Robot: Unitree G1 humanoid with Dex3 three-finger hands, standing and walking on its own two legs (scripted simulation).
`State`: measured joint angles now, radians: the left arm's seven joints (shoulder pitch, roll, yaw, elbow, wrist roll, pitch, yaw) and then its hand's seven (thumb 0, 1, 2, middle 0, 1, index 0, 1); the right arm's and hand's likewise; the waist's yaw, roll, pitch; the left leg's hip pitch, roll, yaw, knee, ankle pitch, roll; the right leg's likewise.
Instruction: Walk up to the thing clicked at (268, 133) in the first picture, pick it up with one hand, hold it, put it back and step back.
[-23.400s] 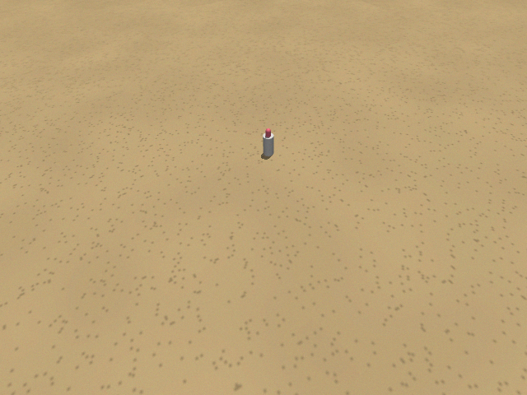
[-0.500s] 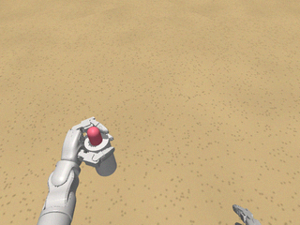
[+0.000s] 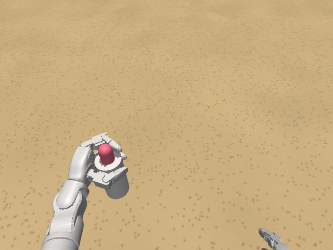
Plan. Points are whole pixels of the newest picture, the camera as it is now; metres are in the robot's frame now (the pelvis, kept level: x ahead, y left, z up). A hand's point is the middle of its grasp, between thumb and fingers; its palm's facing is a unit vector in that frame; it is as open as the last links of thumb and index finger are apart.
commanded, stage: hold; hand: left
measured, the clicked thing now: (111, 169) +0.32 +0.15 +0.02
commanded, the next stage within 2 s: crouch in 0.54 s
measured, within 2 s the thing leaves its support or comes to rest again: neither
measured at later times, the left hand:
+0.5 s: hand (109, 164) +0.32 +0.15 +0.05, palm faces -0.11 -0.99 -0.01, open 7.5 cm
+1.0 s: hand (115, 175) +0.32 +0.15 -0.02, palm faces -0.08 -1.00 +0.03, open 7.5 cm
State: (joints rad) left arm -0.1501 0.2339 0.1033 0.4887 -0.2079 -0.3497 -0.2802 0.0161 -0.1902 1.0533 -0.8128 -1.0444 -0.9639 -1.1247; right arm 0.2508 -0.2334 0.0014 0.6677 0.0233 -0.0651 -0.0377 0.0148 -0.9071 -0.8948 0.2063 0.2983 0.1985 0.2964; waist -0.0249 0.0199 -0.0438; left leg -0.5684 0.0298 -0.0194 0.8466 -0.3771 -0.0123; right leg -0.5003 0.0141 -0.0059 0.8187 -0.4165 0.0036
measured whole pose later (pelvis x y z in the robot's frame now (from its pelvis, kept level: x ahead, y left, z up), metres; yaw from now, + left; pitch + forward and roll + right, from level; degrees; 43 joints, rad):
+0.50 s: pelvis -0.01 -0.01 +0.00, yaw +0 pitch +5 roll -1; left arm -0.17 0.23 0.13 0.53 -0.22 -0.37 -0.28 0.02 -0.19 1.05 -0.81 -1.05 -0.96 -1.13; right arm 0.24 -0.24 0.01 0.67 0.03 -0.08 -0.05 0.02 -0.90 -0.89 0.21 0.30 0.20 0.30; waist -0.03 0.01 -0.04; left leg -0.58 0.03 -0.02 0.85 -0.36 -0.02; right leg -0.52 0.02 -0.01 0.83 -0.41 0.00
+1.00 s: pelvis -0.01 +0.00 -0.03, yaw +0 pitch +12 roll -1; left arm -0.23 0.22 0.16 0.69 -0.20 -0.50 -0.28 0.02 -0.19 1.05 -0.81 -1.05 -0.96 -1.13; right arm 0.21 -0.24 -0.01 0.67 0.00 -0.10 -0.01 0.01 -0.89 -0.89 0.21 0.30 0.20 0.30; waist -0.04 0.00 -0.06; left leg -0.81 0.03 -0.03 1.02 -0.42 -0.02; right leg -0.75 0.02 -0.02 1.00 -0.47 0.00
